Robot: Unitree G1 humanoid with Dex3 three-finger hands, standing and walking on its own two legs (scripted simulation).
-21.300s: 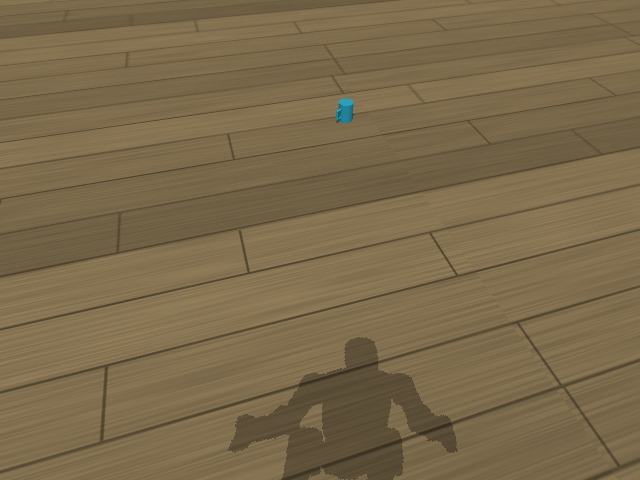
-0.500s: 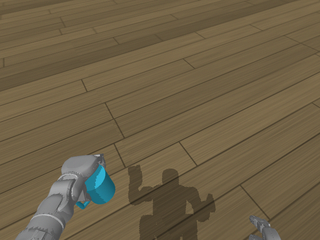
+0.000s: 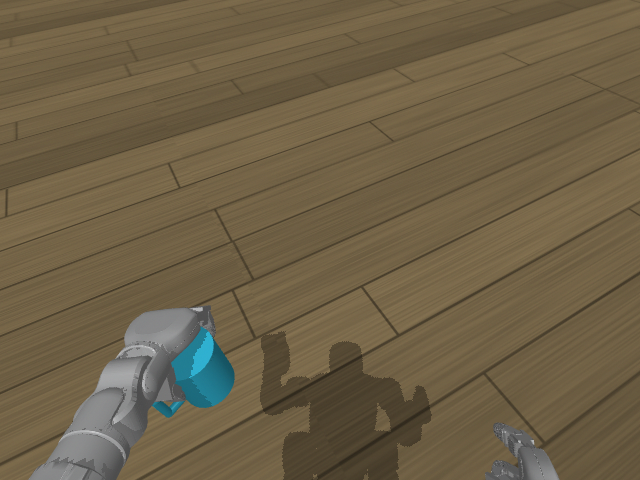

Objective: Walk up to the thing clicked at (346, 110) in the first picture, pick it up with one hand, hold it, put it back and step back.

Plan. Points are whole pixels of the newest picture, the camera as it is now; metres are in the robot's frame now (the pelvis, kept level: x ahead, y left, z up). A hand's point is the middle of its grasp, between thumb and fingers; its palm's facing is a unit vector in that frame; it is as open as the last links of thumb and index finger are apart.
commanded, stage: hold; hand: left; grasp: from above
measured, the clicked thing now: (189, 377) +0.29 +0.22 -0.08
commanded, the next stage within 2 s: crouch in 0.42 s
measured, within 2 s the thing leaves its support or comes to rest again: neither
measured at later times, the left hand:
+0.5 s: hand (176, 357) +0.30 +0.22 -0.04, palm faces -0.46 -0.07 -0.89, open 11.0 cm
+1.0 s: hand (193, 385) +0.30 +0.23 -0.14, palm faces -0.47 +0.00 -0.88, open 11.0 cm
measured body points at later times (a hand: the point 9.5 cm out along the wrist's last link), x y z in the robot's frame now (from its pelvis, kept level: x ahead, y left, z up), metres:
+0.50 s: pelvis +0.01 +0.00 +0.00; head +0.03 -0.02 +0.45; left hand +0.32 +0.23 +0.02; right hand +0.16 -0.25 -0.11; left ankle +0.01 +0.12 -0.74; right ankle +0.02 -0.13 -0.74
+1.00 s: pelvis +0.00 +0.00 -0.04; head +0.07 +0.00 +0.41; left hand +0.32 +0.23 -0.09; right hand +0.13 -0.27 -0.15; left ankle +0.01 +0.12 -0.74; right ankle +0.02 -0.13 -0.74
